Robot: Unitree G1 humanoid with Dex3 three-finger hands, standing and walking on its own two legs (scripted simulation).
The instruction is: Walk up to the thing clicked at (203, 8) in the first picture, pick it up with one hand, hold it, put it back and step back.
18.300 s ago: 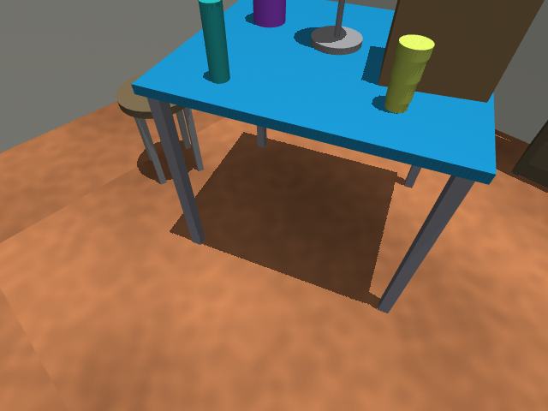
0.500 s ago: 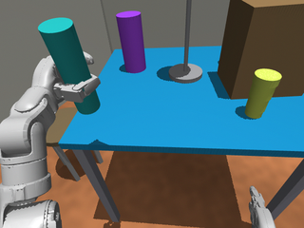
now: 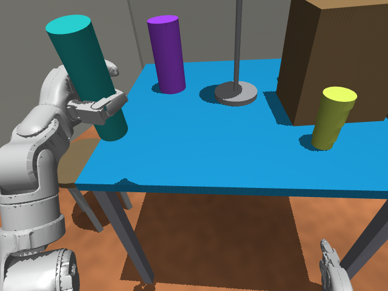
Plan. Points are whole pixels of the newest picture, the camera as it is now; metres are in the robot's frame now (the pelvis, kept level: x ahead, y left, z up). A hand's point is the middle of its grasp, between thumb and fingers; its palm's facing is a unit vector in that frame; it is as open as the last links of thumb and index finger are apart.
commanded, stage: hold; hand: left
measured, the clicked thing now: (95, 88) +0.33 +0.16 +0.31
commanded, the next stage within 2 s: crouch in 0.02 s
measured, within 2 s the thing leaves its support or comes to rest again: neither
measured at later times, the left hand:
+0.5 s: hand (122, 108) +0.37 +0.15 +0.25, palm faces +0.03 -1.00 -0.01, open 7.6 cm
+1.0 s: hand (137, 114) +0.43 +0.15 +0.19, palm faces +0.06 -1.00 -0.01, open 7.5 cm
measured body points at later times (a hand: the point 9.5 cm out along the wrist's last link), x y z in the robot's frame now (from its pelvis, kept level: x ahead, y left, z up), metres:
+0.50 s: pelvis -0.01 +0.00 +0.00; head -0.04 -0.02 +0.45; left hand +0.36 +0.21 +0.25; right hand +0.16 -0.25 -0.07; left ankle +0.01 +0.11 -0.73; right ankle +0.04 -0.13 -0.73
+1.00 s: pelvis +0.00 +0.00 +0.00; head +0.00 -0.01 +0.45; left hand +0.43 +0.21 +0.19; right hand +0.15 -0.26 -0.07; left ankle +0.01 +0.11 -0.73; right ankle +0.04 -0.13 -0.73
